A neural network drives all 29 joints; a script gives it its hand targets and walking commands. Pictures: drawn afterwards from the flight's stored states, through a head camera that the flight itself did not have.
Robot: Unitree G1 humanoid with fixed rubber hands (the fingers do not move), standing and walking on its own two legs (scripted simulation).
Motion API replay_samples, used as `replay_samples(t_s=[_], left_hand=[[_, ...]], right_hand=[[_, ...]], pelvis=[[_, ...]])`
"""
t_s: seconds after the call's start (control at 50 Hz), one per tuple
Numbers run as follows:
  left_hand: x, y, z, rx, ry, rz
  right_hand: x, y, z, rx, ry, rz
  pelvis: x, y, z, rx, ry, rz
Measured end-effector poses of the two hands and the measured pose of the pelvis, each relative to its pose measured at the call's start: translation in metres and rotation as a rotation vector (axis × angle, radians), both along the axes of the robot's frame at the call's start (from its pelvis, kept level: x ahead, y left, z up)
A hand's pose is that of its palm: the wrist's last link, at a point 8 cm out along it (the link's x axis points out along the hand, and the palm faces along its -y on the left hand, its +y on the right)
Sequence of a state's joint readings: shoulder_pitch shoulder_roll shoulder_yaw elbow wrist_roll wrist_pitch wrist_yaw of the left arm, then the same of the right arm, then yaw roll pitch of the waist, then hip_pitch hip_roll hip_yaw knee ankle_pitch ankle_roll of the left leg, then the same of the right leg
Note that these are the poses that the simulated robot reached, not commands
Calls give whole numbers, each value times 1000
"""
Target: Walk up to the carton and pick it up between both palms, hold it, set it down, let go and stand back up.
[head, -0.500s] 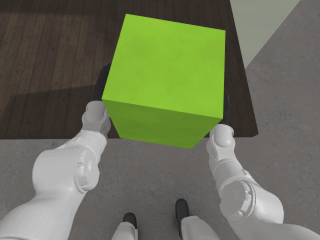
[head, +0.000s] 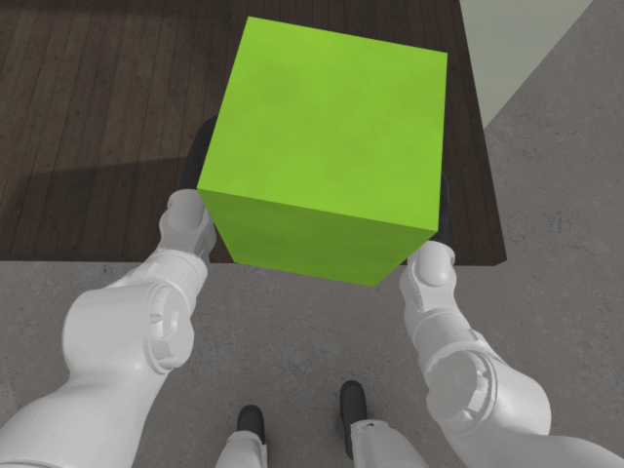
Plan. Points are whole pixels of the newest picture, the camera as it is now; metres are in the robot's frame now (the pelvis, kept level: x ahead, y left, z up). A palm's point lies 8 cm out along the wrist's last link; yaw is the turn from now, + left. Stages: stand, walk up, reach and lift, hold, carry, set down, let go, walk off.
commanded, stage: reach and lift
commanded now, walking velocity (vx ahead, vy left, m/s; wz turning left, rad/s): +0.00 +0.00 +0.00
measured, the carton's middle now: (322, 176) +0.45 -0.03 +0.00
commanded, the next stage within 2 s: none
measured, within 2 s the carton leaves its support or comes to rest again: leaves its support in 1.46 s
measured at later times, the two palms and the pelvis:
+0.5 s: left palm (202, 186) +0.46 +0.12 -0.02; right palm (431, 229) +0.39 -0.17 -0.04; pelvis +0.00 +0.00 +0.00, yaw -1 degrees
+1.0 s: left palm (205, 202) +0.44 +0.12 -0.03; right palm (433, 237) +0.38 -0.17 -0.05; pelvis -0.01 +0.00 -0.01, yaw -2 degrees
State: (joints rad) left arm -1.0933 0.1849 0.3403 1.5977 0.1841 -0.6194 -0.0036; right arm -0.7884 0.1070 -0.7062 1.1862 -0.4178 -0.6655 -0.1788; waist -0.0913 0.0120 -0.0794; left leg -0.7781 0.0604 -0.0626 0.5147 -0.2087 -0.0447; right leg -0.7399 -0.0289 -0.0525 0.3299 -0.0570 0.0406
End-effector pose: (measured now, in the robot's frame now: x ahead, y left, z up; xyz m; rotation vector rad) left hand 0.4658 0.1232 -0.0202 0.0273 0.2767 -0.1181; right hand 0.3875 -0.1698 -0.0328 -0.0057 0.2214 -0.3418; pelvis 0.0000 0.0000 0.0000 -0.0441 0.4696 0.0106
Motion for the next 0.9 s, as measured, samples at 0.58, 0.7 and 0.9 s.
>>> replay_samples(t_s=[0.58, 0.7, 0.9], left_hand=[[-10, -1, -5, 45, -63, 15], [-13, -1, -5, 48, -64, 26], [-21, -2, -8, 32, -62, 46]], right_hand=[[-2, -4, -8, 12, -53, 38], [-3, -5, -9, 17, -51, 45], [-8, -5, -11, 10, -20, 58]], pelvis=[[-6, -6, -5, -5, 71, -11], [-9, -7, -7, -5, 80, -14], [-13, -5, -11, -8, 87, -22]])
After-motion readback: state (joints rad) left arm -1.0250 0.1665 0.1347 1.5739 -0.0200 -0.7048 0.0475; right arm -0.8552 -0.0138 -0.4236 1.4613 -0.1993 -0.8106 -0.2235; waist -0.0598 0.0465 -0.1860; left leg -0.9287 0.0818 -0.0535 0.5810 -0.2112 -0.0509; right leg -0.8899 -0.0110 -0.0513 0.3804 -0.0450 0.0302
